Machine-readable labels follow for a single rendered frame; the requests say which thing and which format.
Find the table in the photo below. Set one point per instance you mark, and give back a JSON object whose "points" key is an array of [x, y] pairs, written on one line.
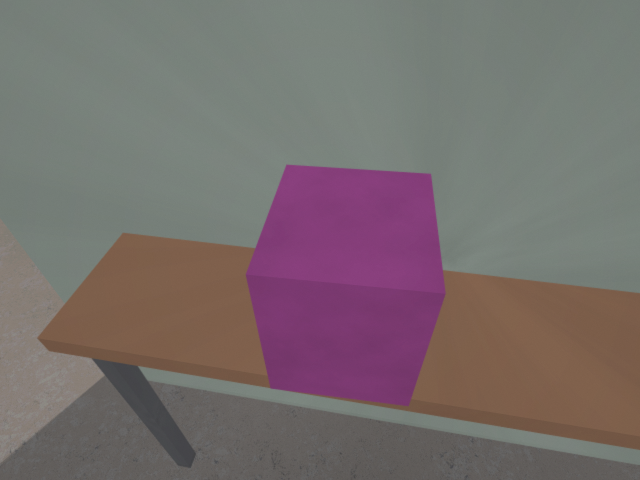
{"points": [[542, 357]]}

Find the carton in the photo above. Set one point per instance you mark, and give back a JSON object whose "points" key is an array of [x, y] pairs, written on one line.
{"points": [[346, 282]]}

